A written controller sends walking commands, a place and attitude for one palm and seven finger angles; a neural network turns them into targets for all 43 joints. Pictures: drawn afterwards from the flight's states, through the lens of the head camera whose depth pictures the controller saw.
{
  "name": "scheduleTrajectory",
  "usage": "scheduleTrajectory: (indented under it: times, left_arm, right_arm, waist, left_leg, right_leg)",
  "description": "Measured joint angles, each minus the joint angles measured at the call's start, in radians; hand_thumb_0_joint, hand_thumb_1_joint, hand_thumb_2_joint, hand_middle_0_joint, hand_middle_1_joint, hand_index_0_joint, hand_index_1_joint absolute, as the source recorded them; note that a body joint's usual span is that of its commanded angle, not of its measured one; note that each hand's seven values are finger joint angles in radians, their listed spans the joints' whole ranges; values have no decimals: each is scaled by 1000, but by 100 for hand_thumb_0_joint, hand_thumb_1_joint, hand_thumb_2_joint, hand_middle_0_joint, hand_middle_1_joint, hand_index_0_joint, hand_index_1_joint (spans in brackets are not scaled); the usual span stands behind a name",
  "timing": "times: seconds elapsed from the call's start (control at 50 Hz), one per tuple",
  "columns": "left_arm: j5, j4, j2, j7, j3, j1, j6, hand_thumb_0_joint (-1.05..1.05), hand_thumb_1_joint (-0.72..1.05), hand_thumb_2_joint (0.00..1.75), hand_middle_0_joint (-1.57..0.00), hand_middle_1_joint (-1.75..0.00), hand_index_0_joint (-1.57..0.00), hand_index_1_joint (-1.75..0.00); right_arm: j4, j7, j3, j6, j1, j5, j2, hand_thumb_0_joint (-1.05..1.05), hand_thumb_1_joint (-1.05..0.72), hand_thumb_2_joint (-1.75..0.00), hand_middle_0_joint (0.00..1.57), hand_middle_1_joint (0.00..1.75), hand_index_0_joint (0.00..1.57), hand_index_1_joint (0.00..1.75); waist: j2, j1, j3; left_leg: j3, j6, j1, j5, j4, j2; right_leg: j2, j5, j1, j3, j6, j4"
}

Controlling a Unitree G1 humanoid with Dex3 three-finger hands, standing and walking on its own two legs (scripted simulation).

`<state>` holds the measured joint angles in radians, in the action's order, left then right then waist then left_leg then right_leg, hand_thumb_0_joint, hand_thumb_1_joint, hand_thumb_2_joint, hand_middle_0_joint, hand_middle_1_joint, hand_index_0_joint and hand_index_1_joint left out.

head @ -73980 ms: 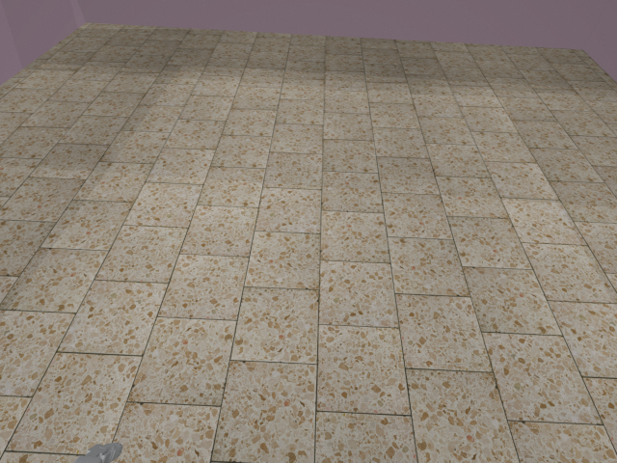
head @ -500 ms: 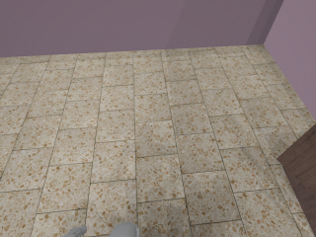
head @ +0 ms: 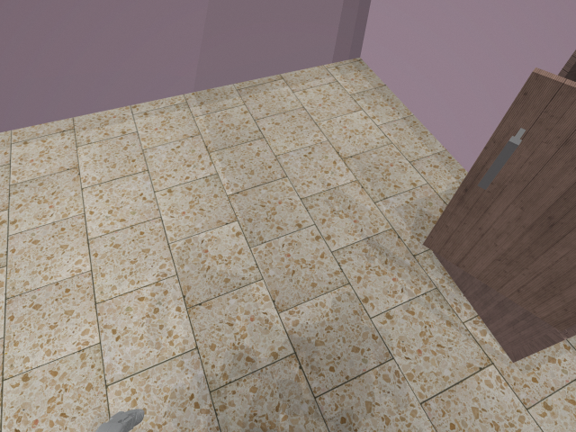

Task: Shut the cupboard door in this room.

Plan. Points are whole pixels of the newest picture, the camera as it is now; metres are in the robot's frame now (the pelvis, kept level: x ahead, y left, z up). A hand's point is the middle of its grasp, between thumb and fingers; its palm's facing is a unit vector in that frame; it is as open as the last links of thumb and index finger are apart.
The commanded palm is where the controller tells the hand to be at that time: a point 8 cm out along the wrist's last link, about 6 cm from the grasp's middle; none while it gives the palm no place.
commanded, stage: turn to face it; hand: left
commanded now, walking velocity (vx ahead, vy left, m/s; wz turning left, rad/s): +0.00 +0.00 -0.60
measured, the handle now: (501, 159) +0.64 -0.41 -0.04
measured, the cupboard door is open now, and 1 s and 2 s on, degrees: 28 28 28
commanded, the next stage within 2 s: take the last steps up to it in 1.08 s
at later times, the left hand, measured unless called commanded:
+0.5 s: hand (177, 398) +0.18 +0.20 -0.17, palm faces -0.24 -0.95 -0.19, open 7.4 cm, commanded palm none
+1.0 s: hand (242, 363) +0.24 +0.09 -0.16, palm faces -0.51 -0.83 -0.23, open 7.4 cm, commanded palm none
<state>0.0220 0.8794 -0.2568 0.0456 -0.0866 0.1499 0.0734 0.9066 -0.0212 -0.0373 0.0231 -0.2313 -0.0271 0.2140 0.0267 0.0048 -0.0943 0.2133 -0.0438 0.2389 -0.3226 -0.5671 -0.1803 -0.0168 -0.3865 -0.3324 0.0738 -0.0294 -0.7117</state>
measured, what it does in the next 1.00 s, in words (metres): steps on the spot, turning right: right foot, then left foot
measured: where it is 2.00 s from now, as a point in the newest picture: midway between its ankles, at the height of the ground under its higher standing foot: outside the picture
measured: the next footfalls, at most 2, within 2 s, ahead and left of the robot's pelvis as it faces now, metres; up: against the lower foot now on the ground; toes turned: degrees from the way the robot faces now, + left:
right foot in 0.04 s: +0.03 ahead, -0.13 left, +0.00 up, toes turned -5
left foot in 0.38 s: +0.11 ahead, +0.11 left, +0.00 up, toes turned -9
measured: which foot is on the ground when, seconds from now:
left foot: down 0.00-0.02, up 0.04-0.36, down 0.38-0.76, up 0.78-1.00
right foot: up 0.00-0.02, down 0.04-0.38, up 0.40-0.76, down 0.78-1.00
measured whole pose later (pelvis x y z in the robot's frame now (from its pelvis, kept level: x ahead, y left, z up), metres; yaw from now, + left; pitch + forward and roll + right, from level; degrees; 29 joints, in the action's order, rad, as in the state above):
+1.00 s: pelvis +0.06 -0.02 +0.00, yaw -31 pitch +1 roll +0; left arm 0.03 0.92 -0.19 0.00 -0.04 0.17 0.03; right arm 0.95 -0.02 -0.05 0.05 -0.22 -0.01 0.25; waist 0.03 0.02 -0.06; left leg 0.04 -0.08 0.47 -0.42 -0.99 -0.08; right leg 0.01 -0.28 -0.24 0.00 0.01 -0.50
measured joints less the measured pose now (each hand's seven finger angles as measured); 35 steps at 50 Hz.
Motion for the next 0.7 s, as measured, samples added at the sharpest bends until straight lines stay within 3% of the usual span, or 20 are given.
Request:
scheduleTrajectory:
  times: [0.02, 0.04, 0.06, 0.1, 0.16, 0.28, 0.36, 0.4, 0.44, 0.48, 0.52, 0.6, 0.7]
  left_arm:
    - [1, -7, -1, 1, 4, 1, -8, 0, 91, 90, -20, -30, -20, -30]
    - [3, -12, -5, -1, 7, 3, -21, 0, 91, 90, -20, -30, -20, -30]
    - [3, -8, 5, -8, 11, -3, -31, 0, 91, 90, -20, -30, -20, -30]
    - [1, -5, 26, -20, 21, -3, -40, 0, 91, 90, -20, -30, -20, -30]
    - [1, -2, 42, -33, 27, 8, -36, 0, 91, 90, -20, -30, -20, -30]
    - [5, 10, 41, -34, 31, 28, -32, 0, 90, 90, -21, -30, -20, -30]
    - [2, 17, 31, -34, 22, 39, -21, 0, 90, 90, -21, -30, -20, -30]
    - [-5, 21, 16, -33, 15, 38, -9, 0, 90, 90, -21, -30, -20, -30]
    - [-2, 27, 4, -30, 9, 33, 1, 0, 90, 90, -21, -30, -20, -30]
    - [-1, 28, -6, -22, 3, 24, 5, 0, 91, 90, -20, -30, -20, -30]
    - [-1, 22, -12, -14, -2, 16, 6, 1, 91, 90, -20, -30, -20, -30]
    - [-2, 10, -15, -6, -6, -1, 9, 0, 91, 90, -20, -30, -20, -30]
    - [1, 7, -5, -5, 2, -24, 6, 0, 91, 90, -20, -30, -20, -30]
  right_arm:
    - [2, 2, -5, 3, -7, 3, 8, 0, -90, -90, 20, 30, 20, 30]
    - [2, 5, -10, 9, -13, 7, 15, 0, -90, -90, 20, 30, 20, 30]
    - [9, 5, -16, 20, -6, 10, 30, 0, -90, -90, 20, 30, 20, 30]
    - [22, -3, -25, 42, 15, 12, 55, 0, -90, -90, 20, 30, 20, 30]
    - [22, -6, -28, 43, 39, 13, 66, 0, -90, -90, 20, 29, 20, 29]
    - [-15, -2, -18, 25, 67, 17, 47, 0, -91, -90, 20, 29, 20, 29]
    - [-36, -3, -6, 7, 73, 22, 30, 0, -91, -90, 20, 29, 20, 29]
    - [-39, -5, 4, -9, 72, 14, 14, 0, -91, -90, 20, 29, 20, 29]
    - [-44, -6, 18, -16, 66, 5, 0, 0, -90, -90, 20, 29, 20, 29]
    - [-49, -10, 27, -19, 52, 0, -12, 0, -90, -90, 20, 29, 20, 30]
    - [-45, -12, 31, -18, 38, -2, -20, 0, -90, -90, 20, 30, 20, 30]
    - [-27, -11, 28, -17, 13, 0, -24, 0, -90, -90, 20, 30, 20, 30]
    - [4, -3, 9, -8, -14, -2, -7, 0, -90, -90, 20, 30, 20, 30]
  waist:
    - [3, 1, 5]
    - [-3, 0, 13]
    - [16, 1, 9]
    - [39, 4, 3]
    - [29, 4, 2]
    - [-22, -5, 11]
    - [-48, -14, 23]
    - [-74, -17, 27]
    - [-80, -20, 24]
    - [-75, -17, 19]
    - [-69, -19, 13]
    - [-51, -16, 7]
    - [-19, 6, 2]
  left_leg:
    - [9, -9, 12, -22, -38, -8]
    - [8, -14, 37, -60, -101, -7]
    - [-34, -18, 72, -128, -191, -4]
    - [-122, -23, 150, -193, -380, 35]
    - [-161, -35, 225, -147, -509, 78]
    - [-174, -45, 219, -97, -329, 116]
    - [-174, -36, 127, 2, -75, 136]
    - [-149, 20, 107, 38, -38, 139]
    - [-121, 54, 93, 12, -44, 122]
    - [-104, 61, 64, 13, -12, 104]
    - [-84, 57, 32, 30, 32, 88]
    - [-38, 50, -12, 43, 80, 60]
    - [19, 29, -32, 8, 48, 24]
  right_leg:
    - [-1, 66, 37, 4, 10, 83]
    - [-4, 96, 56, -7, 42, 131]
    - [7, 75, 44, -11, 55, 108]
    - [20, 42, 36, -23, 54, 90]
    - [27, 66, 53, -58, 43, 144]
    - [37, 92, 71, -125, 37, 195]
    - [53, 61, 55, -171, 16, 149]
    - [55, -19, 18, -188, 11, 55]
    - [63, -129, -49, -160, 5, -151]
    - [58, -139, -101, -119, -6, -323]
    - [39, -113, -127, -86, -19, -394]
    - [3, -74, -127, -50, -29, -348]
    - [-10, -52, -56, -17, -11, -124]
